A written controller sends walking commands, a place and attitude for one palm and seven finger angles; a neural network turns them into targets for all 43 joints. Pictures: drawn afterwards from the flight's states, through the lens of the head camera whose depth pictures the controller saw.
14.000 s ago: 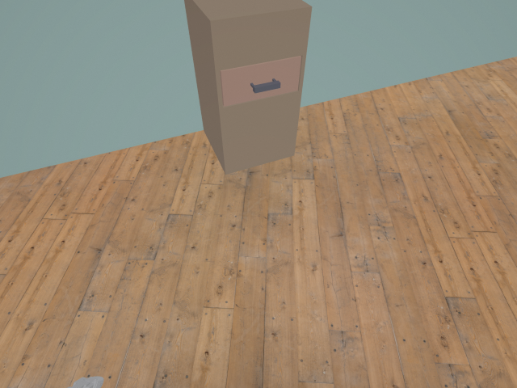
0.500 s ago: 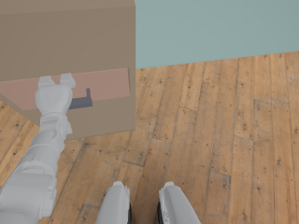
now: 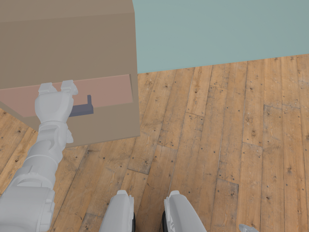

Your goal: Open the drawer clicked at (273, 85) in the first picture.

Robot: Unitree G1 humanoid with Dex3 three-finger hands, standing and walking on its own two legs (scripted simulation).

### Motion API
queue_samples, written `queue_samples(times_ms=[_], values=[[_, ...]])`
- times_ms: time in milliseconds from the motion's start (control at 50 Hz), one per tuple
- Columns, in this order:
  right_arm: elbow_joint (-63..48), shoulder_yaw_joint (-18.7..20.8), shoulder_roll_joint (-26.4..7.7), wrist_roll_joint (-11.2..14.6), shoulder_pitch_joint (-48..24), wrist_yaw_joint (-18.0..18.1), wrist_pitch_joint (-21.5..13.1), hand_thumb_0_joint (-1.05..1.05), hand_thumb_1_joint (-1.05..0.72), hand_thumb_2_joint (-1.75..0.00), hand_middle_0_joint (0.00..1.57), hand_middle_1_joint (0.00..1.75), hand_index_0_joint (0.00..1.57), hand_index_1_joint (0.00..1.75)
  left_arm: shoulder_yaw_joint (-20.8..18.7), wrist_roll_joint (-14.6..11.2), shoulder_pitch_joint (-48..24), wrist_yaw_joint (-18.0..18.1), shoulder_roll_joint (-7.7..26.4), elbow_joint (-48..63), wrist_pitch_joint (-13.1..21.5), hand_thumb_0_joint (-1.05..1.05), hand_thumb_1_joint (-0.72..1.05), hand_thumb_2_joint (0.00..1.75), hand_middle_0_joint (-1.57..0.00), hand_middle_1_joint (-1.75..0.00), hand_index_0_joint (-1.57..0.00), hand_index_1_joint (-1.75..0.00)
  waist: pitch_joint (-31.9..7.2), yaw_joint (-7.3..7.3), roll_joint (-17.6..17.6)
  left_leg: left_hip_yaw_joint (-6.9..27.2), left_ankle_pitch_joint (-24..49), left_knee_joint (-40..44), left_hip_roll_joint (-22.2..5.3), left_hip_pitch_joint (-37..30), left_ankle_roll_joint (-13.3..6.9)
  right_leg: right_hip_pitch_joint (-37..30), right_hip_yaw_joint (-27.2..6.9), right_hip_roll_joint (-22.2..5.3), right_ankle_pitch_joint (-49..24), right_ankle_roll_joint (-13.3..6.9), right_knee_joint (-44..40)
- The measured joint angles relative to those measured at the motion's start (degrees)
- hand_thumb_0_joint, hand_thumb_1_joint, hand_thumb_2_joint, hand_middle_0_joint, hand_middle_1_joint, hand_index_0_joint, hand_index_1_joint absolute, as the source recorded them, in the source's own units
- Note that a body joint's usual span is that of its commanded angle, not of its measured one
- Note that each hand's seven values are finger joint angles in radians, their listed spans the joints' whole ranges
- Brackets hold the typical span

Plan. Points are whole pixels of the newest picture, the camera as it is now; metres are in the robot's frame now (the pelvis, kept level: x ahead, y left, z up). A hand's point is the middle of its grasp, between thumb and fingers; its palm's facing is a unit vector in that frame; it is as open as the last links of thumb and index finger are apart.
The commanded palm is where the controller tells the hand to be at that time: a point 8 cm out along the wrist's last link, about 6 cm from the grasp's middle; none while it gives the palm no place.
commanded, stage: move the hooked fingers above the handle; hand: left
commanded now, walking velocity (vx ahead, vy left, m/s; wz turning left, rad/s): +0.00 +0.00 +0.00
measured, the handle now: (71, 105) +0.49 +0.25 -0.12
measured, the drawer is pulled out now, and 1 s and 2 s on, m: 0.00 0.00 0.00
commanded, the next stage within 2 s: lower the fingers behind the handle in 0.04 s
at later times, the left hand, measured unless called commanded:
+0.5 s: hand (66, 115) +0.44 +0.25 -0.08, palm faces -0.02 -0.04 -1.00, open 13.8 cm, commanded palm +0.42 +0.24 -0.03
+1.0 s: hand (72, 119) +0.44 +0.24 -0.12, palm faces -0.04 -0.02 -1.00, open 13.8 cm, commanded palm +0.42 +0.23 -0.06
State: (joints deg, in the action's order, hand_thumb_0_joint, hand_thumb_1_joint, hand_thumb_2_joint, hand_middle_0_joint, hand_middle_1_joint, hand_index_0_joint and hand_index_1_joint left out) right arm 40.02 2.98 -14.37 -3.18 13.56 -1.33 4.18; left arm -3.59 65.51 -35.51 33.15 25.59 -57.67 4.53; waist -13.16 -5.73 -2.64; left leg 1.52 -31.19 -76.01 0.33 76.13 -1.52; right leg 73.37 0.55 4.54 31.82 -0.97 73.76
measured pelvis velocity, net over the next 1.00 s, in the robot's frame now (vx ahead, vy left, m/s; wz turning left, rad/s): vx -0.02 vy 0.00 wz -0.01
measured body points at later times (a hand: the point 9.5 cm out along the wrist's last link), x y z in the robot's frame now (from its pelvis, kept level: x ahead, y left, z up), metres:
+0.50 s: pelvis +0.00 +0.01 -0.01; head +0.16 +0.02 +0.41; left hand +0.44 +0.25 -0.03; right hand +0.06 -0.27 -0.14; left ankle +0.03 +0.10 -0.61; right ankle +0.02 -0.11 -0.61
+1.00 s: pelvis -0.02 +0.00 -0.04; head +0.16 +0.01 +0.38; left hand +0.44 +0.24 -0.06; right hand +0.05 -0.27 -0.17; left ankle +0.03 +0.10 -0.61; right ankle +0.02 -0.11 -0.61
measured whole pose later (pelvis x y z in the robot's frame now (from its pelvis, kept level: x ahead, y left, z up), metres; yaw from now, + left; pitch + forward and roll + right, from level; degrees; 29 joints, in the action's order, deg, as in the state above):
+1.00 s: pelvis -0.02 +0.00 -0.04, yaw -1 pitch +35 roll -4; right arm 40.7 1.8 -13.9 -3.9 12.8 -2.7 2.7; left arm -4.1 66.7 -39.9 35.4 25.8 -62.6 2.8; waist -13.9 -6.8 -3.3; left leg 1.7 -33.2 -85.4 0.2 86.6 -1.6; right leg 83.8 1.3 4.7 33.9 -0.8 83.0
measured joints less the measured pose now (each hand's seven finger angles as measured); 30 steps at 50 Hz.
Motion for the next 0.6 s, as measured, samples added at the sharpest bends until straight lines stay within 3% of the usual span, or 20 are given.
queue_samples(times_ms=[240, 360, 460, 600], values=[[0.69, -0.77, 1.04, 0.12, -0.5, -0.09, -0.3, 0.0, -0.91, -0.9, 0.2, 0.29, 0.2, 0.3, 1.4, -0.38, -0.62, 0.49, -0.26, -2.91, -1.56, 0.0, -0.49, 0.3, -0.32, -1.2, -0.32, -1.2, 0.02, 0.27, -0.07, 0.17, 0.47, 1.58, 0.33, -1.8, -0.1, -1.96, 0.11, -0.34, -0.32, 0.09, -1.59], [0.12, -0.91, 0.73, -0.15, -0.36, -0.3, -0.53, 0.0, -0.91, -0.9, 0.2, 0.29, 0.2, 0.3, 1.42, 0.46, -2.59, -0.37, 0.15, -4.81, -0.25, 0.0, -0.49, 0.3, -0.32, -1.2, -0.32, -1.2, -0.65, -0.42, -0.15, 0.36, -0.11, -0.43, 0.28, 0.72, -0.2, 0.36, 0.4, -0.26, 0.16, 0.18, 0.07], [-0.09, -0.37, 0.37, -0.53, -0.07, -0.63, 0.02, 0.0, -0.91, -0.9, 0.2, 0.29, 0.2, 0.3, -0.15, 1.42, -1.81, 1.65, -0.26, -2.51, 0.5, 0.0, -0.49, 0.3, -0.33, -1.22, -0.32, -1.2, -0.8, -0.32, -0.22, 0.04, -0.95, -2.81, 0.16, 3.13, -0.4, 2.84, 0.22, -0.14, 0.9, 0.39, 2.42], [0.76, -0.31, 0.58, -0.55, -0.35, -1.2, 0.33, 0.0, -0.91, -0.9, 0.2, 0.29, 0.2, 0.3, -0.07, 0.85, -1.37, 2.28, -0.86, -2.52, -1.28, 0.0, -0.49, 0.3, -0.32, -1.22, -0.32, -1.2, -0.13, 0.01, -0.36, -0.24, -1.17, -4.46, 0.22, 4.72, -0.58, 4.5, 0.06, -0.21, 1.19, 0.61, 4.22]])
